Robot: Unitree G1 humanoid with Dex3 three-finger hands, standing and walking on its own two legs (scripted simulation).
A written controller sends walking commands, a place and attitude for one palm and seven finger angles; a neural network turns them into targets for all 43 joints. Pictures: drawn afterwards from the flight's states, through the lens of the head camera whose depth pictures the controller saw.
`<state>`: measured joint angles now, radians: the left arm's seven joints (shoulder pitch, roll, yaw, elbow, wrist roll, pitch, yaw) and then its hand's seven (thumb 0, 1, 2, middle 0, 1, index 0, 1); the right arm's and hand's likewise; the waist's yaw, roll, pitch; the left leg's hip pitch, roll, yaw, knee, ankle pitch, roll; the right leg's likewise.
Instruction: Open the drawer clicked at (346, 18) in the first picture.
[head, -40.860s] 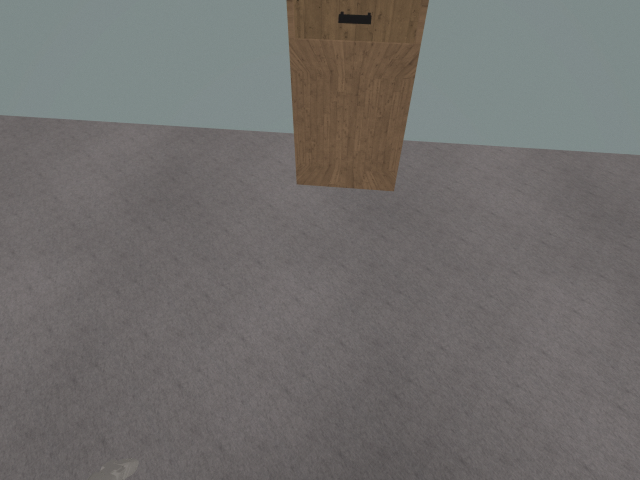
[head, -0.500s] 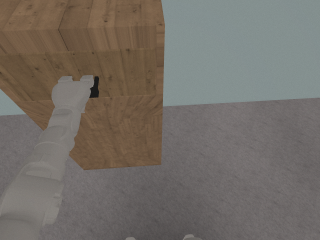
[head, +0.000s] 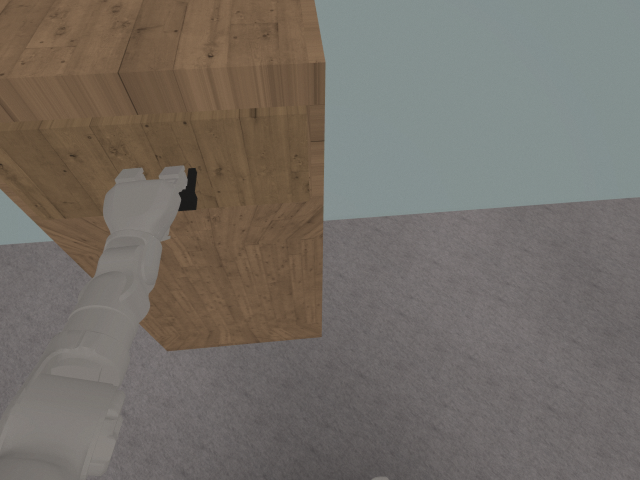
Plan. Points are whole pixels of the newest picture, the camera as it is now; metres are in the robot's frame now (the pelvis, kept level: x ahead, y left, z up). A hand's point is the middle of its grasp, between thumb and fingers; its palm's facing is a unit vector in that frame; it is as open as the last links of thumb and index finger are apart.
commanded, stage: pull the drawer open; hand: left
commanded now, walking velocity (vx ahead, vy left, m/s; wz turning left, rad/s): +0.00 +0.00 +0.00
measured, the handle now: (156, 190) +0.50 +0.23 +0.05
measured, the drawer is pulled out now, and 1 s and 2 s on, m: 0.01 0.11 0.28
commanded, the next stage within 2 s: none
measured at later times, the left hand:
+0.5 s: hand (154, 254) +0.41 +0.22 +0.02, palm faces -0.03 -0.01 -1.00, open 5.5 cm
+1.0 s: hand (148, 298) +0.34 +0.21 +0.02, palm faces +0.03 -0.03 -1.00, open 5.5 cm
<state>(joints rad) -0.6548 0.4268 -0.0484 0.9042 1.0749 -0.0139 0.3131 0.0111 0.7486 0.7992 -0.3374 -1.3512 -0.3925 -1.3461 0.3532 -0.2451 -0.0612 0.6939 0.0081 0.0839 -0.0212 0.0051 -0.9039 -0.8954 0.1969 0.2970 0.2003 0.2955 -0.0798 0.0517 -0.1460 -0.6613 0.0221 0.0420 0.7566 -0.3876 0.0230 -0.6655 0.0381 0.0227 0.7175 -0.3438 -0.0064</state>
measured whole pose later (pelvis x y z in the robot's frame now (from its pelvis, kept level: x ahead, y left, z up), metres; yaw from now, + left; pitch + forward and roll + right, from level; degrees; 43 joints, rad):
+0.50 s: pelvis +0.00 -0.01 +0.00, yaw +2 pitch +13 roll -1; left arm -0.55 0.36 -0.14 0.78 1.08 0.04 0.31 0.00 0.73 0.83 -0.37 -1.35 -0.40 -1.35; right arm 0.22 -0.23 -0.05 0.66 0.01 0.09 -0.03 0.00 -0.90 -0.90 0.20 0.30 0.20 0.30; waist -0.02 0.05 -0.13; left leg -0.59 0.00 0.01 0.73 -0.38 0.01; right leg -0.59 0.02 -0.01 0.71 -0.36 -0.01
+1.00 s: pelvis +0.00 -0.01 +0.01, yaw +2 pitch +11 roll +0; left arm -0.22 0.35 -0.15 0.43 1.08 0.07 0.36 0.00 0.74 0.82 -0.34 -1.35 -0.41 -1.36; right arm 0.22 -0.26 -0.06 0.69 0.01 0.09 -0.03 0.01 -0.90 -0.90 0.19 0.30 0.20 0.30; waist 0.01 0.06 -0.11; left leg -0.51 0.01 0.01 0.70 -0.38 0.01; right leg -0.52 0.02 -0.01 0.69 -0.36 -0.02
